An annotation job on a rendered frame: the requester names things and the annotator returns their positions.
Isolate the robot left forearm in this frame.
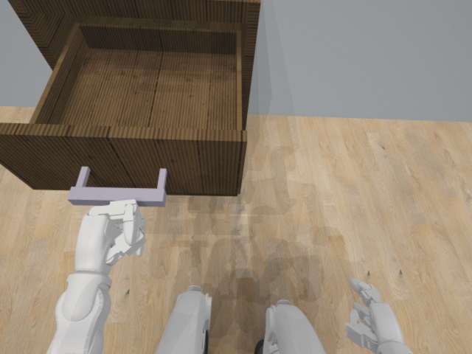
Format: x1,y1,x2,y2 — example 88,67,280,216
46,271,112,354

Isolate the left robot hand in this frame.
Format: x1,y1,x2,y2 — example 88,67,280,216
75,199,147,276

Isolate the right robot hand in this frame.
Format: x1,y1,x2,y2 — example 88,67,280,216
345,278,405,354

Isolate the right robot shin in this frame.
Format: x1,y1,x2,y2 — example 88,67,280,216
263,300,291,354

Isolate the handle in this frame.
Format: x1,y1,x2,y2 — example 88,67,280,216
67,167,167,207

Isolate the cabinet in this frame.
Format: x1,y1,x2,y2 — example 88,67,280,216
8,0,261,196

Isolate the right robot thigh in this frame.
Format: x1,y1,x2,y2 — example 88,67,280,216
265,304,326,354

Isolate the drawer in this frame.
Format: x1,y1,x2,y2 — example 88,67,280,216
0,23,247,194

